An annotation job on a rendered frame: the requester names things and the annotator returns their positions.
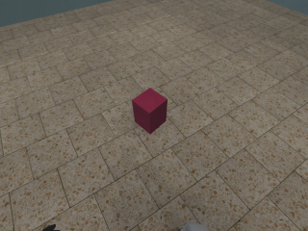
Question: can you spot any right robot shin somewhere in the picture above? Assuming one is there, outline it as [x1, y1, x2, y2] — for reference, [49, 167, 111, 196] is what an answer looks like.
[185, 220, 196, 226]

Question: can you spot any carton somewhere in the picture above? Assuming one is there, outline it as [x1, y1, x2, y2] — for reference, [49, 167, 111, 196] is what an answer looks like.
[132, 88, 167, 134]

